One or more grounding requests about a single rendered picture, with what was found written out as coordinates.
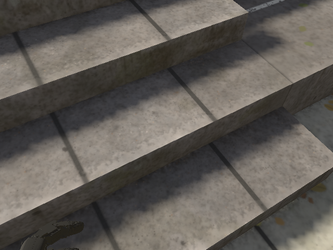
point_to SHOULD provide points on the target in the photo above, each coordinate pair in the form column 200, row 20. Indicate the robot left hand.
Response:
column 51, row 233

